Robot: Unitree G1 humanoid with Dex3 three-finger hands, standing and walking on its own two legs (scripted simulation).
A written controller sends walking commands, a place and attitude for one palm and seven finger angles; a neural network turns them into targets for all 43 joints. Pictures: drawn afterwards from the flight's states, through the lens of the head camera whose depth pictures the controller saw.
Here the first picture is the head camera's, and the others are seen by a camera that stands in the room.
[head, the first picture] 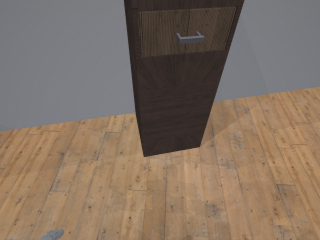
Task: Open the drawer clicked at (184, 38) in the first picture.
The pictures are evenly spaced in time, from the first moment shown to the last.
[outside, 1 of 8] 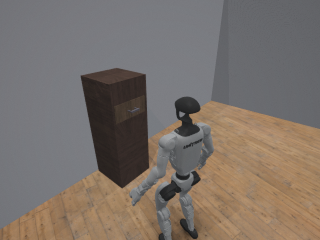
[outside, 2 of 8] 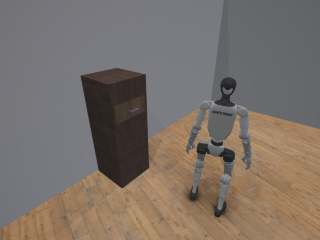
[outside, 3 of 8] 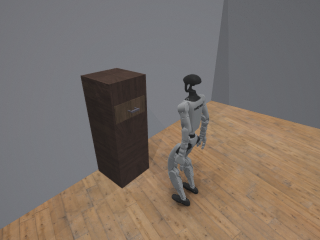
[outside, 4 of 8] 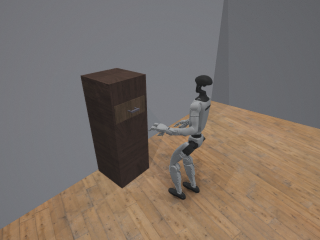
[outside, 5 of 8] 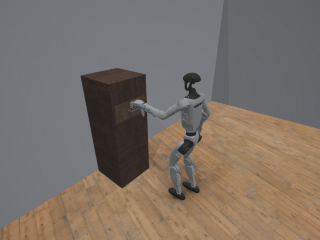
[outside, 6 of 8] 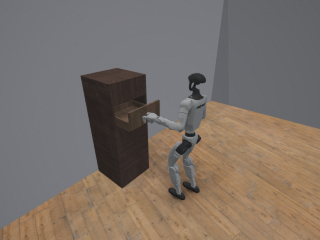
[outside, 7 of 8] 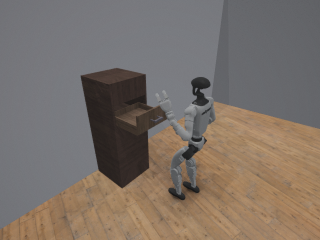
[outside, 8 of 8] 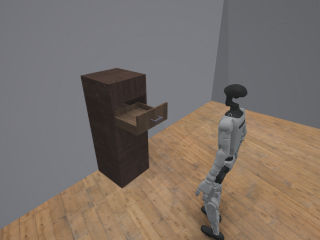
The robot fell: no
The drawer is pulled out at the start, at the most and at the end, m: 0.00 0.30 0.30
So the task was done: yes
